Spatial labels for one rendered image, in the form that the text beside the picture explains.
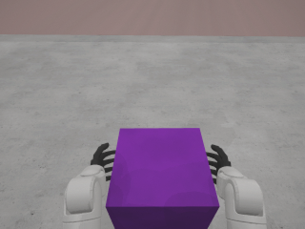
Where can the robot left forearm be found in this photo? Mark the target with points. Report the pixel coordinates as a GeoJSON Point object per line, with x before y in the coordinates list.
{"type": "Point", "coordinates": [82, 208]}

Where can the right robot hand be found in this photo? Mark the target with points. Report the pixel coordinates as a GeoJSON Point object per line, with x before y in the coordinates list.
{"type": "Point", "coordinates": [221, 158]}

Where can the robot right forearm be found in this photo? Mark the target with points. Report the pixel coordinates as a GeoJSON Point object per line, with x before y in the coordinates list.
{"type": "Point", "coordinates": [244, 201]}

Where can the carton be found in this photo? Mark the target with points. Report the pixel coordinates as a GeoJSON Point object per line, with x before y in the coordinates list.
{"type": "Point", "coordinates": [161, 179]}

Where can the left robot hand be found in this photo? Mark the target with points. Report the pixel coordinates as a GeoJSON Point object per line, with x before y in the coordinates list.
{"type": "Point", "coordinates": [99, 156]}

